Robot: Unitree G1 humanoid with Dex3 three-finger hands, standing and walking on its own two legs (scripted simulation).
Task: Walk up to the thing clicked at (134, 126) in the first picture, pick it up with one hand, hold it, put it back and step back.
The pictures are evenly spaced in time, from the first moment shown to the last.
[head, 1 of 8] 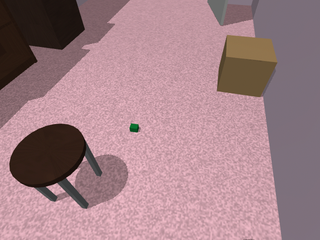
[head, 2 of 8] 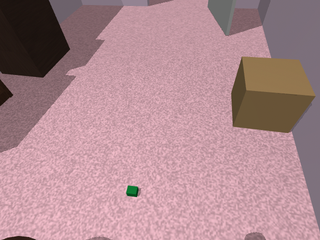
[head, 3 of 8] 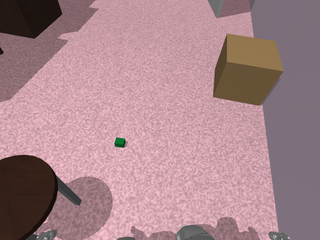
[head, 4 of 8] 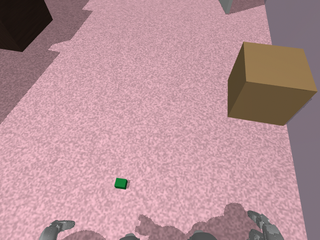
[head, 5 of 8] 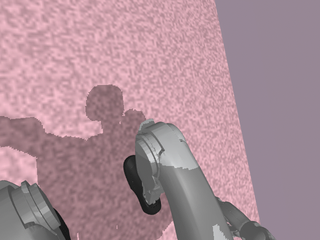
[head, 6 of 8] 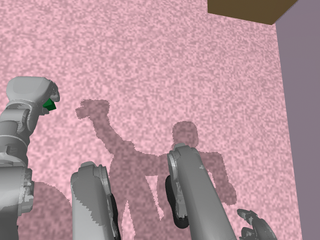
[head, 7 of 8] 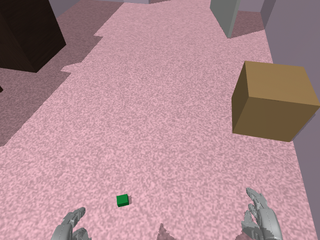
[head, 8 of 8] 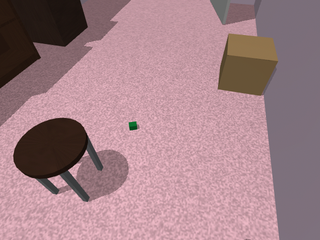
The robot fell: no
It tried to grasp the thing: yes
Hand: left
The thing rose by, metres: 0.68
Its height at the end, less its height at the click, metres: +0.00
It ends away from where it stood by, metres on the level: 0.03
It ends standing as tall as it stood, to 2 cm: yes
